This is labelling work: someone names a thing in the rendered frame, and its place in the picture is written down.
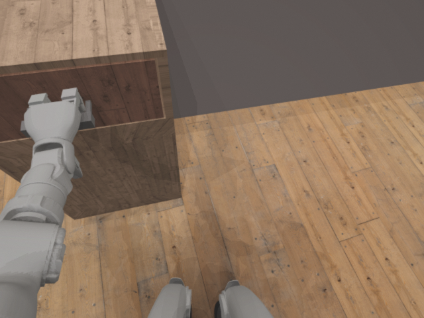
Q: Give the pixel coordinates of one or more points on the right robot shin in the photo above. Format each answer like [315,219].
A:
[231,284]

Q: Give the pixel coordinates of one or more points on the robot left forearm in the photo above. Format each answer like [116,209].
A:
[43,192]

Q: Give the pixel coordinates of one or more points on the drawer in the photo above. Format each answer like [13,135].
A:
[120,92]

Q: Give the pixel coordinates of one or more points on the robot right thigh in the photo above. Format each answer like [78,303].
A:
[241,302]

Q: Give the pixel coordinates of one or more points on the left robot hand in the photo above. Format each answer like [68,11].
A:
[60,119]

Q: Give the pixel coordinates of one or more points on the cabinet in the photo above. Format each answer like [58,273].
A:
[126,165]

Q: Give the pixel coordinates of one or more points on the robot left upper arm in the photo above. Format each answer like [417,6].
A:
[31,255]

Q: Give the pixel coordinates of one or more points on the handle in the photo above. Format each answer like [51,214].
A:
[87,119]

